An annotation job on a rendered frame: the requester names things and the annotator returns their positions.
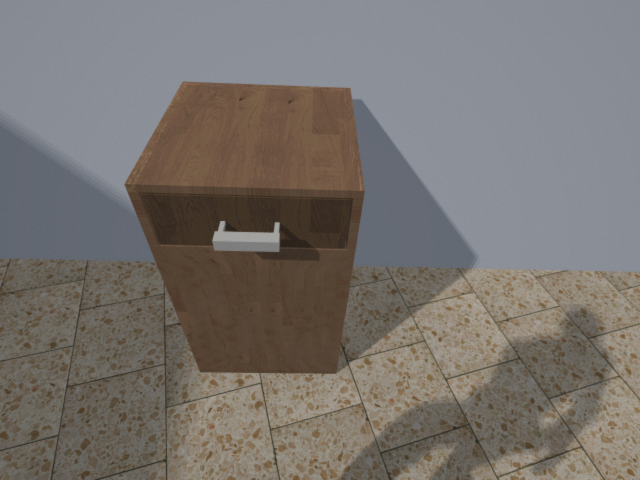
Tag drawer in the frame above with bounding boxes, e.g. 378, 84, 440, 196
142, 192, 351, 249

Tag handle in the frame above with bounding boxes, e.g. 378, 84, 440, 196
212, 221, 280, 252

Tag cabinet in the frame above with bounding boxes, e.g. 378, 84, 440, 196
124, 82, 365, 374

